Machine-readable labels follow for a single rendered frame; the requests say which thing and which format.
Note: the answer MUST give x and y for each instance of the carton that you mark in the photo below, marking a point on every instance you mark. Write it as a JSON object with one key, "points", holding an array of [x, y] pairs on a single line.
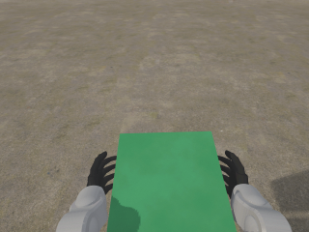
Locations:
{"points": [[169, 182]]}

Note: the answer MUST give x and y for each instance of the robot right forearm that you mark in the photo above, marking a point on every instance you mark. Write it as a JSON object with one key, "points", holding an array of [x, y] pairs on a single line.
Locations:
{"points": [[253, 213]]}

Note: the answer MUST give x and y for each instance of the robot left forearm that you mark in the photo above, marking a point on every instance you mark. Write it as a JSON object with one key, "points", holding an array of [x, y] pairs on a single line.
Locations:
{"points": [[87, 213]]}

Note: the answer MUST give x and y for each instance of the left robot hand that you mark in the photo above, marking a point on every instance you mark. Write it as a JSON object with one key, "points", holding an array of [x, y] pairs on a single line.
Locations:
{"points": [[97, 172]]}

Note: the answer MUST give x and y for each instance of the right robot hand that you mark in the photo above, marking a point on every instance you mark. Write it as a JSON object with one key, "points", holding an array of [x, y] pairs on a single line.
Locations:
{"points": [[236, 172]]}

